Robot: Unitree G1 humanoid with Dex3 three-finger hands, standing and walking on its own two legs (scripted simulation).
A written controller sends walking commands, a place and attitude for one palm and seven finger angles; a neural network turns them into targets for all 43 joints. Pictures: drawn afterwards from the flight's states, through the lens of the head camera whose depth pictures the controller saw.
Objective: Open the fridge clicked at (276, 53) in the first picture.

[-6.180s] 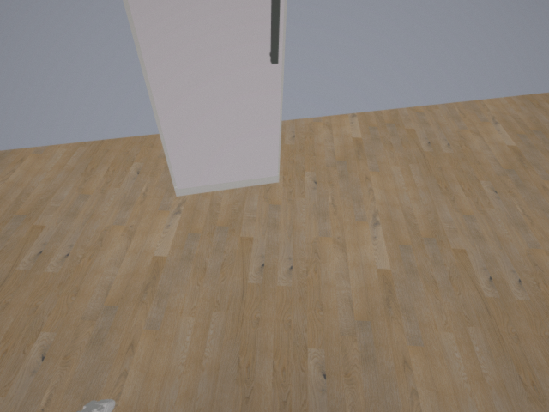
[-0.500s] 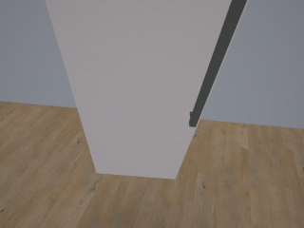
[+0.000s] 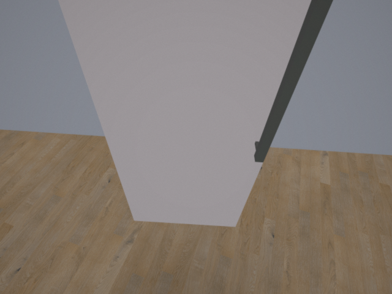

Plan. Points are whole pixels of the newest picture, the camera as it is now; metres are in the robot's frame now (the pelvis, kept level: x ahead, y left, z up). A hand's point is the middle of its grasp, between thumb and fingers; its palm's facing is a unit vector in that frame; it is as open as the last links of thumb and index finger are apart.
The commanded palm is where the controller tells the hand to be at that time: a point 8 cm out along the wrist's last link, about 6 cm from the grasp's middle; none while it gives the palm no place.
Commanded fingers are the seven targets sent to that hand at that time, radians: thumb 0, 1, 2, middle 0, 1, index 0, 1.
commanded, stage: look again from close up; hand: right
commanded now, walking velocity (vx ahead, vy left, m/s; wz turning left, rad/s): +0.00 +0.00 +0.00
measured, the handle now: (283, 83) +0.52 -0.15 +0.18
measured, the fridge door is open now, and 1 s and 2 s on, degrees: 0 0 0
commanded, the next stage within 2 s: raise the hand to about handle height in 0.78 s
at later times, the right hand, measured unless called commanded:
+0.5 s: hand out of the picture +0.03 -0.19 -0.17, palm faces +0.02 +0.97 -0.23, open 7.4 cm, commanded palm none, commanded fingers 0.00 -0.90 -0.90 0.20 0.30 0.20 0.30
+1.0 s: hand out of the picture +0.15 -0.21 -0.08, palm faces +0.27 +0.95 -0.16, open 7.5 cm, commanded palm +0.11 -0.25 -0.06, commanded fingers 0.00 -0.74 -0.83 0.21 0.41 0.21 0.41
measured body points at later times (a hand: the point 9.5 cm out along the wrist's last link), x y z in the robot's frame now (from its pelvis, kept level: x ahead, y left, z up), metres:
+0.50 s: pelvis +0.01 +0.00 +0.00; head +0.02 +0.01 +0.45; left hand +0.02 +0.23 -0.16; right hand +0.03 -0.24 -0.15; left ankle +0.02 +0.10 -0.74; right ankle -0.02 -0.14 -0.74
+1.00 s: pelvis +0.00 +0.00 +0.00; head +0.01 +0.01 +0.45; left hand +0.07 +0.24 -0.14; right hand +0.13 -0.26 -0.06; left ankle +0.02 +0.10 -0.74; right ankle -0.02 -0.14 -0.74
